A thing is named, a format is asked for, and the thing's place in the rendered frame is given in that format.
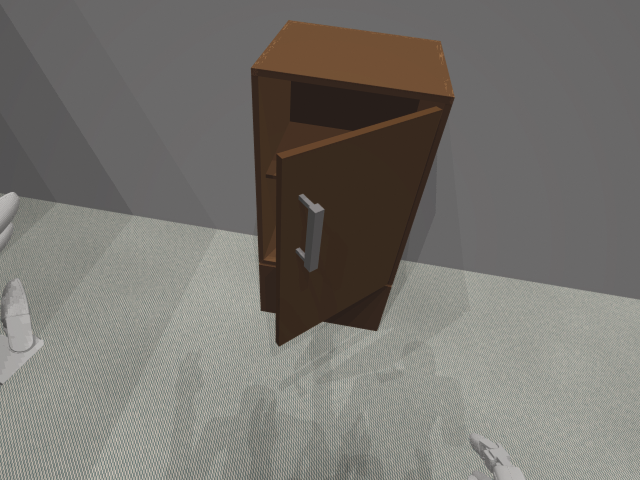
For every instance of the robot right hand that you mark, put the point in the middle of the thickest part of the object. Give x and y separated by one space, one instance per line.
496 459

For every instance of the cupboard door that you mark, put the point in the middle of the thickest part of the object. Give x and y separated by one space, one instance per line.
366 180

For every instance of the handle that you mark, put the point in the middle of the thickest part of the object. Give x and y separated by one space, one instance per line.
313 234

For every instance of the robot left hand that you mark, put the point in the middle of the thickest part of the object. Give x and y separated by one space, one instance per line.
20 344

